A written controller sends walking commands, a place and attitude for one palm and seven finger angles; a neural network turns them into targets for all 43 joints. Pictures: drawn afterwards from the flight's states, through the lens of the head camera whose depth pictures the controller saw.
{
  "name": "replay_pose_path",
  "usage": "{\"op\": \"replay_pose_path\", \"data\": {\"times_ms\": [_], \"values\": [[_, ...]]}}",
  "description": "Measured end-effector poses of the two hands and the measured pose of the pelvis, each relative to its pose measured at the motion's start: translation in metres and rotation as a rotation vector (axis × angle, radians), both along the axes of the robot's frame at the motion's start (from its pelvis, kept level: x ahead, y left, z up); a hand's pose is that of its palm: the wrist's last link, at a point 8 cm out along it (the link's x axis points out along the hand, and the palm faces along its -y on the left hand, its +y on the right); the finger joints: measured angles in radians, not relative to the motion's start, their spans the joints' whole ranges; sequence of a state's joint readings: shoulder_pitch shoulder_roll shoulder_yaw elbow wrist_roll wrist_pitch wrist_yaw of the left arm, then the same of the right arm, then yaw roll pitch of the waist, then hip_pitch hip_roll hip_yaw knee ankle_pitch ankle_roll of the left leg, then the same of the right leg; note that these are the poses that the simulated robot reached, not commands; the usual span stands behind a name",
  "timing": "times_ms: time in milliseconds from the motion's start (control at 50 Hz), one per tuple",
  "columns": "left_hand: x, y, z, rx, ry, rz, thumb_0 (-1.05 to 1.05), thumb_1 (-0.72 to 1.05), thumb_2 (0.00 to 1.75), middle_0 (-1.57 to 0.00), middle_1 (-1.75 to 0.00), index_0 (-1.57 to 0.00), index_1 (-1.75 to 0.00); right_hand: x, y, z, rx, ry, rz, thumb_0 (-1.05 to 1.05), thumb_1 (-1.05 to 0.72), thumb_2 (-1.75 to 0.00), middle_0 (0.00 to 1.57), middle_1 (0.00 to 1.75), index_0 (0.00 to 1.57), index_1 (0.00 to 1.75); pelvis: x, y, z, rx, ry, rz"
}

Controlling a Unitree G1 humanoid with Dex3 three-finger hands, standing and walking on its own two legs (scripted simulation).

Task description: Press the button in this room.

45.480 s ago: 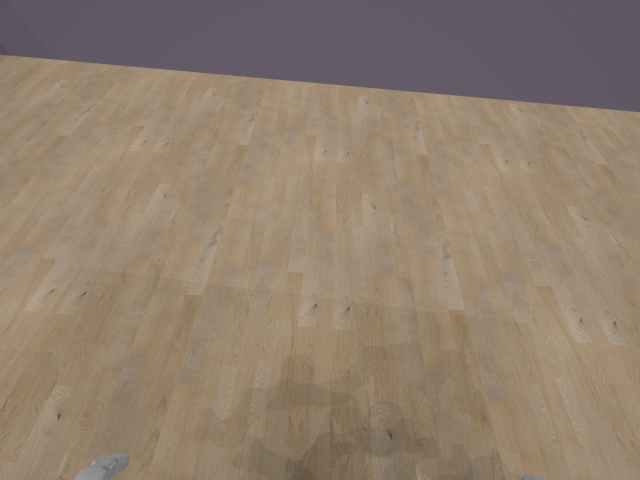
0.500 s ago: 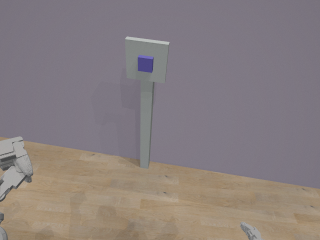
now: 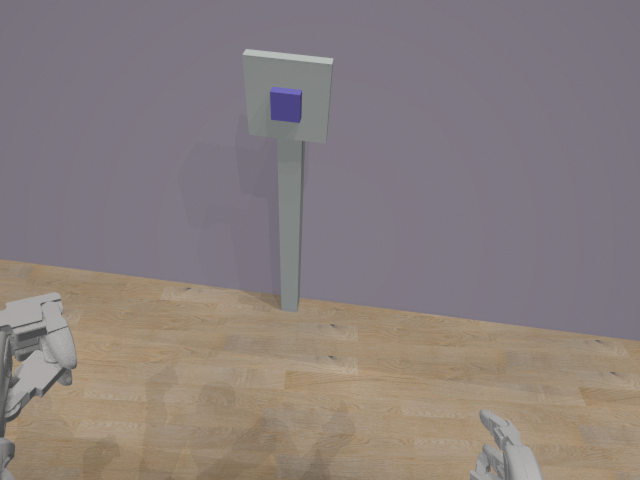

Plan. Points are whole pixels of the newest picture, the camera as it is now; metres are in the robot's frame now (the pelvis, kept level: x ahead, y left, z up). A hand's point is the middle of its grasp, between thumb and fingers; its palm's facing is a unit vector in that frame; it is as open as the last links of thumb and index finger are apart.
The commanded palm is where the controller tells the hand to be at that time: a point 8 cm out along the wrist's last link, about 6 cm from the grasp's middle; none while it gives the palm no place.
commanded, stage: stop stepping back and stand still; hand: left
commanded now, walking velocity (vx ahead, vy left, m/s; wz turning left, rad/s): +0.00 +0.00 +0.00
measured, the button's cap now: (286, 104) +0.80 +0.13 +0.08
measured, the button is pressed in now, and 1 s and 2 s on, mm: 0 0 0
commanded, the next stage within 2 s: let the arm hang, fingers relaxed in 0.16 s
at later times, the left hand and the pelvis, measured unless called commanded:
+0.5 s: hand out of the picture +0.09 +0.21 -0.14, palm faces +0.00 -0.96 -0.28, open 3.1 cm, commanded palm none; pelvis -0.02 +0.00 -0.01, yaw +1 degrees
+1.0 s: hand out of the picture -0.02 +0.21 -0.16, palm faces +0.04 -0.95 -0.31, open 6.8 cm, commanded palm none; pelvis -0.01 -0.01 +0.00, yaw +2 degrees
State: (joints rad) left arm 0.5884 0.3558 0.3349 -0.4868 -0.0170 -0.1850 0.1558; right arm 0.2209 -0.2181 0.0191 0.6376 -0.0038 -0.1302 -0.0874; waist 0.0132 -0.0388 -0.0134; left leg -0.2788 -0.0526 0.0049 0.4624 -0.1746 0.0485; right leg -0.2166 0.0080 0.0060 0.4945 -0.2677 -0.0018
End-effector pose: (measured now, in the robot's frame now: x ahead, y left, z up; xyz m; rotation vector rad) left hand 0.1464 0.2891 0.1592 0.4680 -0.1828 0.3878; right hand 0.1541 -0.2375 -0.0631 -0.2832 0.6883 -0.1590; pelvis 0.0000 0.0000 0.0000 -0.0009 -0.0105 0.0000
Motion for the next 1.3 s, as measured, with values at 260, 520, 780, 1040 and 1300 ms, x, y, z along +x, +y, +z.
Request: {"op": "replay_pose_path", "data": {"times_ms": [260, 520, 780, 1040, 1300], "values": [[-0.006, -0.009, 0.015, 0.050, -0.019, -0.042, 0.02, 0.89, 0.90, -1.31, -1.50, -1.31, -1.50, 0.007, 0.014, 0.000, 0.053, -0.015, 0.033, 0.02, -0.90, -0.90, 0.21, 0.30, 0.21, 0.30, -0.001, -0.004, 0.002, -0.028, 0.015, 0.004], [-0.082, -0.040, -0.281, -0.414, 1.205, 0.043, 0.01, 0.91, 0.90, -1.09, -1.28, -1.09, -1.29, -0.069, -0.031, -0.050, 0.004, 0.356, -0.023, 0.01, -0.90, -0.90, 0.21, 0.30, 0.20, 0.30, -0.019, -0.002, -0.009, -0.007, -0.008, 0.026], [-0.202, -0.038, -0.298, -0.515, 1.545, 0.259, 0.01, 0.90, 0.90, -0.65, -0.79, -0.63, -0.81, -0.159, -0.030, -0.066, 0.032, 0.682, -0.104, 0.01, -0.90, -0.90, 0.20, 0.30, 0.20, 0.30, -0.018, -0.010, 0.001, -0.016, -0.018, 0.040], [-0.163, -0.033, -0.284, -0.456, 1.487, 0.270, 0.01, 0.91, 0.90, -0.27, -0.38, -0.27, -0.38, -0.140, -0.013, -0.081, 0.119, 0.652, -0.096, 0.01, -0.90, -0.90, 0.20, 0.30, 0.20, 0.30, -0.008, -0.014, 0.004, -0.003, -0.024, 0.025], [-0.098, -0.064, -0.289, -0.477, 1.402, 0.159, 0.01, 0.91, 0.90, -0.21, -0.30, -0.21, -0.31, -0.116, -0.032, -0.072, 0.084, 0.623, -0.115, 0.01, -0.90, -0.90, 0.20, 0.30, 0.20, 0.30, 0.008, -0.022, 0.007, 0.003, -0.021, 0.020]]}}
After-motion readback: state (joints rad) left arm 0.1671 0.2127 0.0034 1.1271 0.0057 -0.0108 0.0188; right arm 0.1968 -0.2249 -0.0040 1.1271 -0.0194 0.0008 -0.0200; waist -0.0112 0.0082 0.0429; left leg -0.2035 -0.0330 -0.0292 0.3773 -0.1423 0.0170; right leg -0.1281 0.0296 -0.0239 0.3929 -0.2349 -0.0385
